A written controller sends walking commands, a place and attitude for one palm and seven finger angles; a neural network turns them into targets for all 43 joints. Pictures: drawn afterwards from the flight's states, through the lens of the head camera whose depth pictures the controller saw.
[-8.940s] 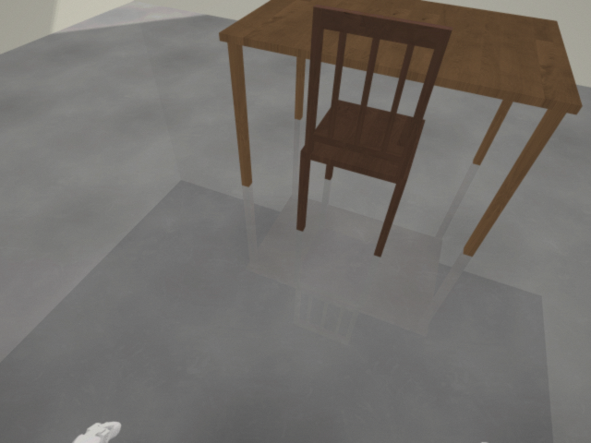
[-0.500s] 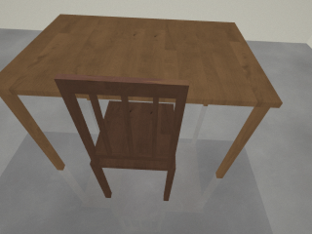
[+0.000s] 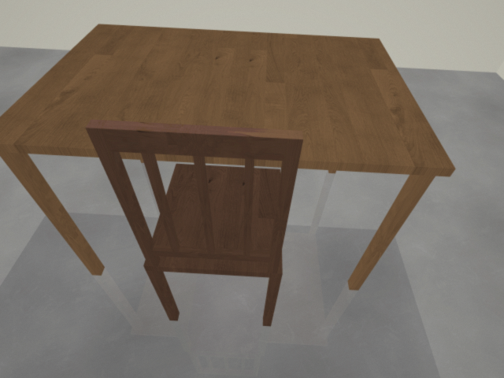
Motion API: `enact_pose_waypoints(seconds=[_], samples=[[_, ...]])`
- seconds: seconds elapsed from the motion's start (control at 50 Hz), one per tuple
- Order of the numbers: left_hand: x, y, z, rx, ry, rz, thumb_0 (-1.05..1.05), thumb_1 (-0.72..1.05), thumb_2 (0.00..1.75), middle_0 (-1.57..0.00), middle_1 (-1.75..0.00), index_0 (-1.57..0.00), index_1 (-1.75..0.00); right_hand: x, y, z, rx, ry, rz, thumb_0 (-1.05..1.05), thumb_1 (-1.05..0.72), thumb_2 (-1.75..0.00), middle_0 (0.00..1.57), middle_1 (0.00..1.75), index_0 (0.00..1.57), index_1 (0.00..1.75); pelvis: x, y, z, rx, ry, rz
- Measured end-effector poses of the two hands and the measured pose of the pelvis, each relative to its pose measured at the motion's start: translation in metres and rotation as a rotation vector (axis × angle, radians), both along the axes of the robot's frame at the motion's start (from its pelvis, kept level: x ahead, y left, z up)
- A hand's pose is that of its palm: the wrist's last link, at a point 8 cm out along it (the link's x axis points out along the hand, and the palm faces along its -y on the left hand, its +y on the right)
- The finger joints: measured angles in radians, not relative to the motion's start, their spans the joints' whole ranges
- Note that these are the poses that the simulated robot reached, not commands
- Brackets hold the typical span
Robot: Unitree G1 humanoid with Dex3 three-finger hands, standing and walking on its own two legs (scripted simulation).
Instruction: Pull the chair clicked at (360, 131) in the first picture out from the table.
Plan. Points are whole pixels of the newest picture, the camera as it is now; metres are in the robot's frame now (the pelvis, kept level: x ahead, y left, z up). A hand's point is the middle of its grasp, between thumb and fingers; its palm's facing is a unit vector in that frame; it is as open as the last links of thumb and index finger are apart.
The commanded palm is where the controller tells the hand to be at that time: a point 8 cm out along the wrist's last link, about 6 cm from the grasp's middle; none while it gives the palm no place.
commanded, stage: look again from close up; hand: left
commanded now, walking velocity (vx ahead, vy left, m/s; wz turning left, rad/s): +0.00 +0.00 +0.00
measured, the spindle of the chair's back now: (206, 210) +0.47 +0.14 -0.07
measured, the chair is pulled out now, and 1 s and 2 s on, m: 0.00 0.00 0.00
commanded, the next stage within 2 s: raise the hand toward the chair's back in 0.44 s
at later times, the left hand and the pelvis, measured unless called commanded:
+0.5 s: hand out of the picture -0.04 +0.14 -0.18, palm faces +0.06 -0.99 -0.16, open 7.4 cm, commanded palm none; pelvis +0.00 -0.01 +0.00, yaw +0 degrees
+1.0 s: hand out of the picture +0.14 +0.13 -0.09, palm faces +0.01 -1.00 +0.03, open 9.5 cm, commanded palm +0.12 +0.21 -0.07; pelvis -0.04 -0.02 -0.09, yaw +1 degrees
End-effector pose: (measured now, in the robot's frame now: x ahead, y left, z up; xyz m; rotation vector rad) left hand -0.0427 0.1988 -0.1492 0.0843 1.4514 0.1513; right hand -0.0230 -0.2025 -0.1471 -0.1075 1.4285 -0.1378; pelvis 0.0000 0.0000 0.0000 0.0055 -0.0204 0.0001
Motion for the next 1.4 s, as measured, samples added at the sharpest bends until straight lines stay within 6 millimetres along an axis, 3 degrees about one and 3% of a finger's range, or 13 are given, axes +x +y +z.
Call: enact_pose_waypoints(seconds=[0.56, 0.58, 0.66, 0.7, 0.76, 0.82, 0.92, 1.0, 1.06, 1.12, 1.2, 1.3, 1.4], samples=[[-0.005, -0.006, 0.001, 0.011, 0.005, 0.006, 0.01, 0.91, 0.90, -0.20, -0.29, -0.20, -0.30, 0.000, -0.006, -0.003, 0.008, 0.003, 0.016, 0.00, -0.92, -0.90, 0.20, 0.30, 0.20, 0.29, -0.002, -0.006, -0.001, -0.005, 0.004, 0.007], [0.004, -0.003, 0.006, 0.011, -0.045, 0.065, 0.01, 0.90, 0.90, -0.20, -0.29, -0.20, -0.30, 0.002, -0.010, -0.002, -0.009, -0.018, 0.017, 0.01, -0.92, -0.90, 0.20, 0.30, 0.20, 0.29, -0.004, -0.006, -0.002, -0.011, 0.002, 0.010], [0.074, 0.038, 0.055, 0.171, -0.444, 0.074, 0.06, 0.95, 0.89, -0.20, -0.29, -0.21, -0.30, 0.030, -0.034, 0.008, -0.078, -0.261, 0.053, 0.03, -0.93, -0.90, 0.20, 0.30, 0.20, 0.30, -0.012, -0.005, -0.005, -0.004, 0.002, 0.018], [0.117, 0.045, 0.087, 0.195, -0.669, 0.046, 0.06, 0.93, 0.88, -0.19, -0.29, -0.20, -0.29, 0.054, -0.045, 0.014, -0.101, -0.393, 0.081, 0.03, -0.93, -0.90, 0.20, 0.30, 0.20, 0.30, -0.018, -0.003, -0.008, -0.005, 0.010, 0.035], [0.178, 0.031, 0.125, 0.136, -1.011, -0.020, 0.05, 0.88, 0.86, -0.18, -0.28, -0.19, -0.29, 0.095, -0.059, 0.026, -0.141, -0.593, 0.129, 0.02, -0.92, -0.90, 0.20, 0.30, 0.20, 0.29, -0.026, -0.002, -0.017, -0.007, 0.053, 0.053], [0.217, 0.000, 0.140, -0.033, -1.289, -0.065, 0.03, 0.81, 0.84, -0.17, -0.27, -0.18, -0.28, 0.134, -0.067, 0.043, -0.170, -0.764, 0.166, 0.02, -0.92, -0.90, 0.20, 0.30, 0.20, 0.29, -0.034, -0.004, -0.032, -0.002, 0.119, 0.039], [0.206, -0.029, 0.107, -0.206, -1.466, -0.141, 0.02, 0.67, 0.79, -0.17, -0.26, -0.18, -0.26, 0.185, -0.068, 0.059, -0.190, -0.935, 0.248, 0.01, -0.91, -0.90, 0.20, 0.30, 0.20, 0.29, -0.039, -0.013, -0.066, 0.011, 0.206, 0.012], [0.164, -0.011, 0.061, -0.115, -1.315, -0.110, 0.01, 0.57, 0.75, -0.17, -0.24, -0.17, -0.25, 0.217, -0.054, 0.047, -0.158, -0.975, 0.306, 0.01, -0.91, -0.90, 0.20, 0.30, 0.20, 0.29, -0.043, -0.018, -0.091, 0.005, 0.238, 0.023], [0.135, 0.015, 0.058, 0.008, -1.264, -0.061, 0.02, 0.49, 0.73, -0.16, -0.23, -0.17, -0.24, 0.230, -0.035, 0.028, -0.108, -0.977, 0.333, 0.01, -0.91, -0.90, 0.20, 0.30, 0.20, 0.29, -0.045, -0.021, -0.103, -0.018, 0.250, 0.041], [0.129, 0.032, 0.084, 0.101, -1.364, -0.060, 0.02, 0.42, 0.70, -0.15, -0.22, -0.16, -0.23, 0.230, -0.014, 0.005, -0.048, -0.955, 0.353, 0.01, -0.91, -0.90, 0.20, 0.30, 0.20, 0.29, -0.048, -0.021, -0.110, -0.042, 0.262, 0.058], [0.153, 0.025, 0.111, 0.048, -1.529, -0.154, 0.02, 0.33, 0.66, -0.13, -0.21, -0.14, -0.21, 0.211, 0.007, -0.027, 0.022, -0.895, 0.344, 0.01, -0.90, -0.90, 0.20, 0.30, 0.20, 0.30, -0.054, -0.020, -0.115, -0.065, 0.275, 0.069], [0.196, 0.003, 0.086, -0.162, -1.367, -0.268, 0.01, 0.21, 0.61, -0.12, -0.19, -0.13, -0.19, 0.170, 0.004, -0.048, 0.028, -0.767, 0.229, 0.01, -0.90, -0.90, 0.21, 0.31, 0.21, 0.30, -0.055, -0.017, -0.113, -0.055, 0.298, 0.054], [0.196, 0.016, 0.081, -0.123, -1.230, -0.137, 0.01, 0.10, 0.56, -0.12, -0.17, -0.13, -0.18, 0.136, -0.023, -0.039, -0.054, -0.672, 0.111, 0.01, -0.90, -0.90, 0.21, 0.31, 0.21, 0.30, -0.046, -0.013, -0.099, -0.038, 0.288, 0.032]])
